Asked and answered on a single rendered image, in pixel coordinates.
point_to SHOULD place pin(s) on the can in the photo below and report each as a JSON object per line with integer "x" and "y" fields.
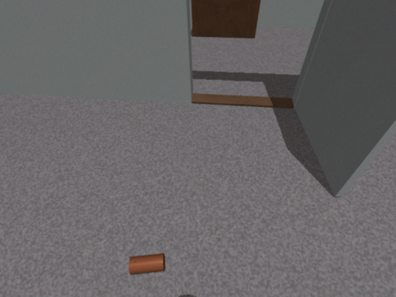
{"x": 147, "y": 263}

